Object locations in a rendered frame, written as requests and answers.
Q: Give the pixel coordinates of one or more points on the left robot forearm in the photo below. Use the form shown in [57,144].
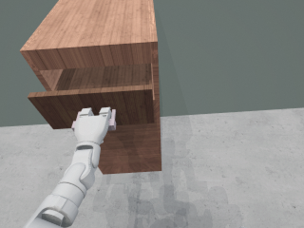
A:
[61,206]

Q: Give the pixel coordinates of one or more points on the drawer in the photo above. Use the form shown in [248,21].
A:
[126,88]

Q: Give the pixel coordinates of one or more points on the handle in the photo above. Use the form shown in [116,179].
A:
[112,122]

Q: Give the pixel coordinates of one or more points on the cabinet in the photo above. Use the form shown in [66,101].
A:
[104,33]

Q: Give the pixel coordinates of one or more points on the robot left upper arm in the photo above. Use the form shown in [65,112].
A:
[41,223]

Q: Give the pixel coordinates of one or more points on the robot left hand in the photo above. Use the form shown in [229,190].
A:
[90,128]

